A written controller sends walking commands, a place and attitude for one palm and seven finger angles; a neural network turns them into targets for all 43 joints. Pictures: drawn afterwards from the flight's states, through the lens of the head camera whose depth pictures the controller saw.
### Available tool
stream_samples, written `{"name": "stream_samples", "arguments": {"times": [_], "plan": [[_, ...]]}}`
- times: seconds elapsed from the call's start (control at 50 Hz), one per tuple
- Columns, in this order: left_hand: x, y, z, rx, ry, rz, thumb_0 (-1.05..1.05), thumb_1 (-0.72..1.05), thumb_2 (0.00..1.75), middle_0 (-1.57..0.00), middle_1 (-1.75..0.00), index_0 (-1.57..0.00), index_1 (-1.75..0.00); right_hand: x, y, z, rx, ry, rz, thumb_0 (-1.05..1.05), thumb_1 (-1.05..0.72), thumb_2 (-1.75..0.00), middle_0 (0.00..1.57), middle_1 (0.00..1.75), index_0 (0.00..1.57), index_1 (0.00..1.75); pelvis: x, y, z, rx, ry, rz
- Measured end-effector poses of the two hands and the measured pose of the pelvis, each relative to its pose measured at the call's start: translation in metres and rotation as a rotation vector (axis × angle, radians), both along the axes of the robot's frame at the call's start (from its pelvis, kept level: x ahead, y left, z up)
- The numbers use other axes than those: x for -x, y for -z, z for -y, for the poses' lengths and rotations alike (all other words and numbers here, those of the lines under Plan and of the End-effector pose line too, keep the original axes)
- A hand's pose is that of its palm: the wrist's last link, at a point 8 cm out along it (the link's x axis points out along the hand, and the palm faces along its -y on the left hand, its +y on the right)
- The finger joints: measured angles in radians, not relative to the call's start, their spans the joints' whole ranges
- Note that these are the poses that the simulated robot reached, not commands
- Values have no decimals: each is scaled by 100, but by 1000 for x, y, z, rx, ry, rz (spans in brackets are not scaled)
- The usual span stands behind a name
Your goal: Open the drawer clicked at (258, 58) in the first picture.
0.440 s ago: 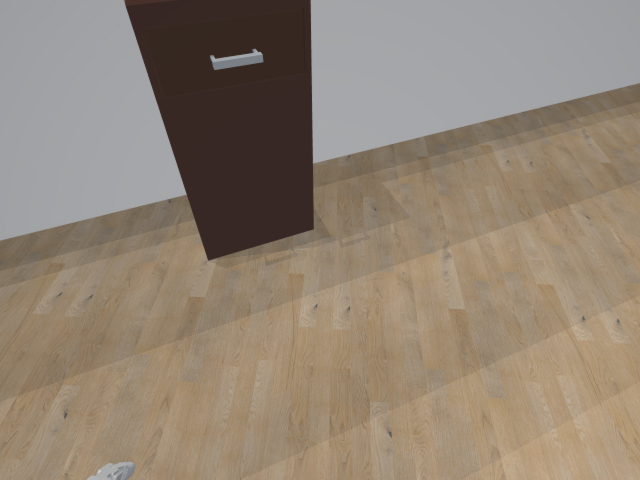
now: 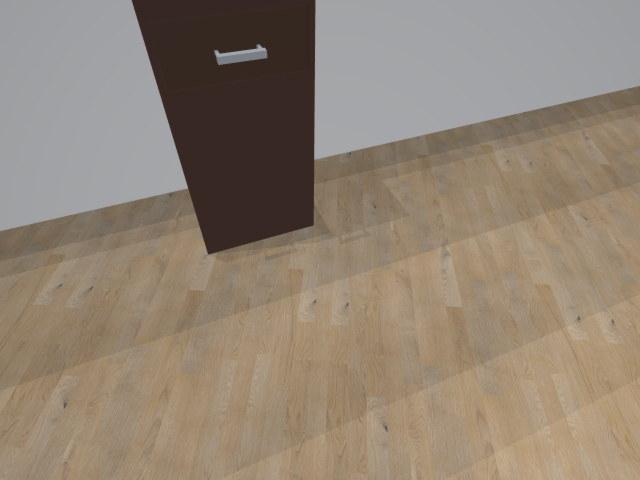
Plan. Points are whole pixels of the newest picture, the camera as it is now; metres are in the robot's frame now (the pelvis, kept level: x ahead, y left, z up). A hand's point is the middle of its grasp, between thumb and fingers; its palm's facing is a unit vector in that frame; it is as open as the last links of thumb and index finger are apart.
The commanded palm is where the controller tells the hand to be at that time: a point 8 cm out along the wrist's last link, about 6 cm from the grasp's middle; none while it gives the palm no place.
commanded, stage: stand and wait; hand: left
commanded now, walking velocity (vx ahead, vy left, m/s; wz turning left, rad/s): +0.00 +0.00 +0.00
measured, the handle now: (240, 53) +1.15 +0.30 +0.03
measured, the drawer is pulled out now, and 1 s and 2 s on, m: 0.00 0.00 0.00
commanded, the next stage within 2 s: look at it before walking up in 0.38 s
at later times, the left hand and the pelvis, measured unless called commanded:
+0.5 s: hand out of the picture +0.07 +0.25 -0.15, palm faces -0.02 -0.94 -0.33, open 7.4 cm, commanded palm none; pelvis +0.00 +0.00 +0.00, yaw +0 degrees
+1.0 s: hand out of the picture +0.08 +0.24 -0.15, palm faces -0.03 -0.94 -0.33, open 7.4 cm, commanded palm none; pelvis +0.00 +0.00 +0.00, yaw +0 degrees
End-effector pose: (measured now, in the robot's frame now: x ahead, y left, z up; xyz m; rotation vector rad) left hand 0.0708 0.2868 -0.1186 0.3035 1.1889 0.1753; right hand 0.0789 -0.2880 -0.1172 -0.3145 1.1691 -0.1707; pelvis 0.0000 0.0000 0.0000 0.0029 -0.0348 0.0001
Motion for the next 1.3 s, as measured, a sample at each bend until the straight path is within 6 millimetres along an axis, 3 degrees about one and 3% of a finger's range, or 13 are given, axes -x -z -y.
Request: {"name": "stream_samples", "arguments": {"times": [0.26,1.14,1.3], "plan": [[12,-2,-7,-16,-16,-34,0,90,90,-20,-29,-20,-30,16,2,4,4,19,-49,0,-90,-90,20,29,20,30,3,-2,0,1,-1,2],[-2,-4,-1,-14,-9,-29,0,90,90,-20,-29,-20,-30,2,-1,8,4,18,-43,0,-90,-90,20,29,20,30,-7,-5,4,0,5,-2],[5,13,20,44,0,-100,0,91,90,-20,-29,-20,-30,14,14,-9,-46,80,-52,0,-90,-90,20,29,20,29,-24,3,5,0,70,-14]]}}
